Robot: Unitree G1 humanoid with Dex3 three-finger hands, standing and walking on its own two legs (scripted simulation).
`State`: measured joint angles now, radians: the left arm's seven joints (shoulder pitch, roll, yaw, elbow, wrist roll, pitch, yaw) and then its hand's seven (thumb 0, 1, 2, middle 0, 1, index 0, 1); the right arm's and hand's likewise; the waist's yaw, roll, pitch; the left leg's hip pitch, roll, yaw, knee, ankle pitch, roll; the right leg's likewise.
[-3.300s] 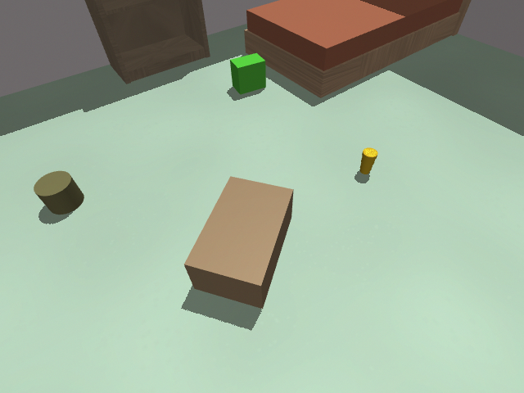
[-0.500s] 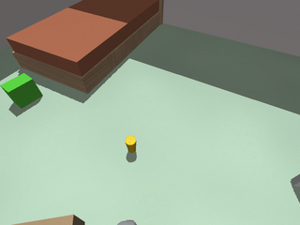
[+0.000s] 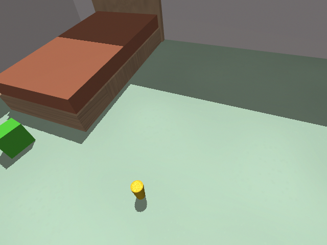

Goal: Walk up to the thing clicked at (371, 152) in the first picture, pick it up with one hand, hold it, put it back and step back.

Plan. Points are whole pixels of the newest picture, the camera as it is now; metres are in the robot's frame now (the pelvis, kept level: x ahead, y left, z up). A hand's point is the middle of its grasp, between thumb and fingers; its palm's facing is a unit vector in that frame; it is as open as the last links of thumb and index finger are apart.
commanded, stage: walk up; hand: left
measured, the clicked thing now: (138, 191) +0.55 +0.27 -0.69
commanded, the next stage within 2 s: stand in 1.84 s
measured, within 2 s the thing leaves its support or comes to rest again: neither
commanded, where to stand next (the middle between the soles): +0.22 +0.04 m, yaw +2 degrees
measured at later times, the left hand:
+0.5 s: hand (64, 242) +0.17 +0.34 -0.15, palm faces -0.02 -0.93 -0.36, open 7.4 cm
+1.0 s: hand (88, 207) +0.26 +0.29 -0.13, palm faces -0.03 -0.94 -0.34, open 7.4 cm
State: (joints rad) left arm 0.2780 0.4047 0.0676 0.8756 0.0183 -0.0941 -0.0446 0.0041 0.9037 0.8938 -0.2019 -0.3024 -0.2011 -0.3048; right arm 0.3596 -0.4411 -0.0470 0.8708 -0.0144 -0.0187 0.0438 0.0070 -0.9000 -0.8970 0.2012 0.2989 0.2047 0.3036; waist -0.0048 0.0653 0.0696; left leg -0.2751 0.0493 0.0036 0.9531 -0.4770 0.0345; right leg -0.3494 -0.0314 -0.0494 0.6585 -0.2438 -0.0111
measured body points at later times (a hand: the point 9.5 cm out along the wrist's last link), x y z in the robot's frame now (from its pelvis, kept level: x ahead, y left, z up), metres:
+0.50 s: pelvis +0.12 +0.06 +0.01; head +0.15 +0.09 +0.46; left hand +0.17 +0.38 -0.12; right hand +0.21 -0.26 -0.08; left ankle +0.18 +0.18 -0.72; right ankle +0.12 -0.09 -0.66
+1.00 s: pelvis +0.15 +0.04 +0.01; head +0.17 +0.03 +0.46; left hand +0.26 +0.33 -0.11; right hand +0.23 -0.26 -0.12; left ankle +0.18 +0.17 -0.72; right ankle +0.20 -0.08 -0.72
